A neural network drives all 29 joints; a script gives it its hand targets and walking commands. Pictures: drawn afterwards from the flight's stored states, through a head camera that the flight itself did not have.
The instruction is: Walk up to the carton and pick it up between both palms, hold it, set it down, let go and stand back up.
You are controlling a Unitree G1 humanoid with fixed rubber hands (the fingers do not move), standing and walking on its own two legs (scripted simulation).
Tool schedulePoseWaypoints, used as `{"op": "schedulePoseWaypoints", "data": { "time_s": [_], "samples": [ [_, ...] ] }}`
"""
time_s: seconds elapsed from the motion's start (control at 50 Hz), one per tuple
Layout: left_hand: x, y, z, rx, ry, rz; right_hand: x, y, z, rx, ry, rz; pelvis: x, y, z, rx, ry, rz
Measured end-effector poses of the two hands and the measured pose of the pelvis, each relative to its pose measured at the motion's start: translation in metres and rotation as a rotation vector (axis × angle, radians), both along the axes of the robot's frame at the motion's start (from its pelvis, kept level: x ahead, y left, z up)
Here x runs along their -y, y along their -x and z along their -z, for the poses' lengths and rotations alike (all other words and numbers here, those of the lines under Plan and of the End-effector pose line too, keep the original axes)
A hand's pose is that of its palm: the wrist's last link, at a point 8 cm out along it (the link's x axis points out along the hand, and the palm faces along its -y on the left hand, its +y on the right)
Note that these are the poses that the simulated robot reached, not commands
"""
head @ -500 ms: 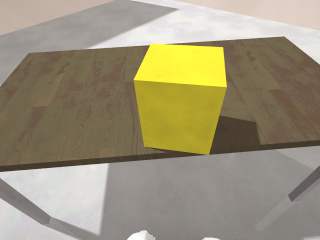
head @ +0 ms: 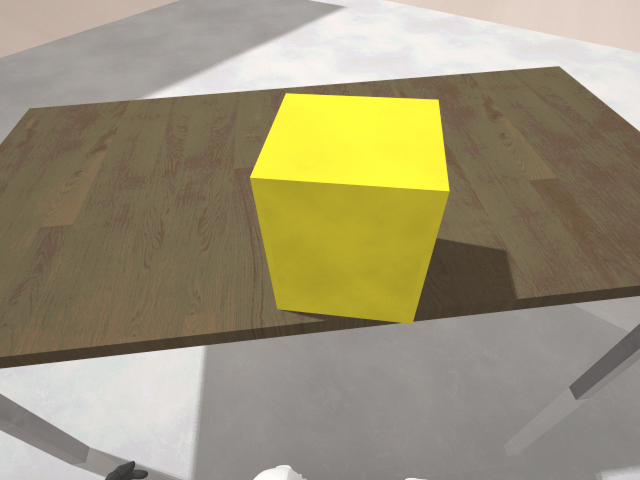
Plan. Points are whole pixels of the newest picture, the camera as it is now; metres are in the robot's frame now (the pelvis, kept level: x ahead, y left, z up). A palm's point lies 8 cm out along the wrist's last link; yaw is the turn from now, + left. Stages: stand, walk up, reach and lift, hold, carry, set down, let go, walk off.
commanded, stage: walk up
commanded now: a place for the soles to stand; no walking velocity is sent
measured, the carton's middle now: (351, 212) +0.48 +0.00 +0.08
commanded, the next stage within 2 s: none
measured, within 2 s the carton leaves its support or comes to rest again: neither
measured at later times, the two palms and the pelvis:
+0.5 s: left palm out of the picture +0.12 +0.32 -0.07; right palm out of the picture +0.10 -0.30 -0.07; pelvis +0.00 +0.02 +0.00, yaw +1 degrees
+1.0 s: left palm out of the picture +0.08 +0.26 -0.07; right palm out of the picture +0.09 -0.39 -0.07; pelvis +0.01 -0.06 +0.00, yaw -1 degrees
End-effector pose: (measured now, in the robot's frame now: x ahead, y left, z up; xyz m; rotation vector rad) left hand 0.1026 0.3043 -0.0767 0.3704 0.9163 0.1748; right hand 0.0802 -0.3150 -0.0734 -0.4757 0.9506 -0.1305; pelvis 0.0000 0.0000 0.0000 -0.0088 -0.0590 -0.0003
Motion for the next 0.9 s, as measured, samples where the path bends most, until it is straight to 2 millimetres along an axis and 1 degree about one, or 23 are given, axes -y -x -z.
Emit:
{"op": "schedulePoseWaypoints", "data": {
  "time_s": [0.04, 0.08, 0.14, 0.22, 0.3, 0.38, 0.44, 0.5, 0.6, 0.66, 0.7, 0.76, 0.82, 0.86, 0.9],
  "samples": [
    [0.003, -0.009, -0.002, 0.019, -0.001, 0.007, 0.002, 0.001, 0.001, -0.004, -0.001, 0.003, 0.002, 0.0, 0.0, 0.0, -0.001, 0.002],
    [0.005, -0.014, -0.005, 0.035, -0.003, 0.011, 0.005, 0.0, 0.002, -0.014, -0.002, 0.008, 0.004, -0.001, 0.0, -0.002, -0.003, 0.001],
    [0.004, -0.014, -0.006, 0.04, -0.004, 0.01, 0.004, -0.004, 0.002, -0.018, -0.001, 0.011, 0.004, -0.002, 0.0, -0.005, -0.004, -0.002],
    [-0.001, -0.014, -0.004, 0.04, 0.002, 0.014, -0.003, -0.012, 0.0, 0.003, 0.0, 0.0, -0.003, -0.002, 0.0, -0.007, -0.001, -0.006],
    [-0.003, -0.02, -0.004, 0.053, 0.006, 0.02, -0.006, -0.012, -0.003, 0.014, 0.003, -0.002, -0.006, -0.002, 0.0, -0.007, 0.004, -0.004],
    [-0.002, -0.021, -0.005, 0.057, 0.007, 0.019, -0.005, -0.013, -0.003, 0.009, 0.006, 0.004, -0.006, -0.003, -0.001, -0.012, 0.005, -0.004],
    [-0.007, -0.019, -0.004, 0.052, 0.007, 0.013, -0.01, -0.016, -0.003, 0.005, 0.006, 0.0, -0.01, -0.004, -0.001, -0.014, 0.005, -0.01],
    [-0.012, -0.022, -0.004, 0.058, 0.01, 0.014, -0.016, -0.018, -0.005, 0.017, 0.007, -0.008, -0.015, -0.004, -0.001, -0.014, 0.008, -0.012],
    [-0.011, -0.029, -0.004, 0.075, 0.016, 0.02, -0.015, -0.013, -0.008, 0.022, 0.013, -0.003, -0.015, -0.001, -0.001, -0.012, 0.014, -0.003],
    [-0.009, -0.03, -0.006, 0.074, 0.012, 0.009, -0.007, -0.009, -0.011, 0.041, 0.022, 0.005, -0.01, 0.0, -0.002, -0.005, 0.016, 0.009],
    [-0.005, -0.031, -0.006, 0.066, 0.007, 0.002, 0.002, -0.004, -0.012, 0.05, 0.032, 0.013, -0.004, 0.002, -0.002, 0.008, 0.014, 0.019],
    [0.004, -0.035, -0.009, 0.06, 0.004, 0.007, 0.019, 0.006, -0.011, 0.045, 0.046, 0.03, 0.009, 0.005, -0.001, 0.03, 0.007, 0.036],
    [0.018, -0.034, -0.011, 0.048, -0.002, 0.014, 0.042, 0.014, -0.008, 0.037, 0.053, 0.058, 0.026, 0.006, 0.0, 0.026, -0.004, 0.058],
    [0.028, -0.027, -0.011, 0.033, -0.011, 0.001, 0.056, 0.016, -0.004, 0.022, 0.053, 0.07, 0.04, 0.005, 0.001, 0.019, -0.01, 0.058],
    [0.036, -0.013, -0.01, 0.006, -0.013, -0.018, 0.067, 0.011, -0.002, -0.005, 0.053, 0.065, 0.05, 0.002, -0.001, 0.012, -0.014, 0.041]
  ]
}}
